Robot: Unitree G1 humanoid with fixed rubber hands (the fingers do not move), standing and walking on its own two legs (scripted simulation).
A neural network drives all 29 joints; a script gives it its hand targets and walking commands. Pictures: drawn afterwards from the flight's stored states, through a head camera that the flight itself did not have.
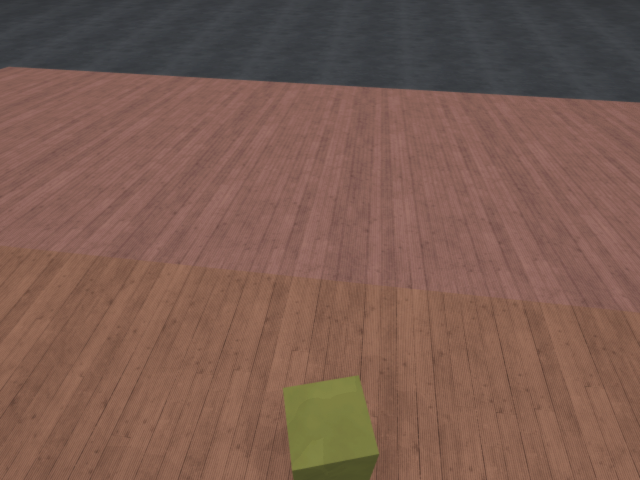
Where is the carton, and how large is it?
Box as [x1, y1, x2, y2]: [283, 375, 378, 479]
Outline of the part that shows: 358,375 283,388 291,465 294,479 369,479 378,455 378,451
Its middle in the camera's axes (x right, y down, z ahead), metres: +0.03 +0.53 +1.06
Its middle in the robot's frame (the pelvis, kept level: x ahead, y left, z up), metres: +0.41 -0.01 -0.66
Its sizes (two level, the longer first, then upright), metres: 0.210 0.200 0.250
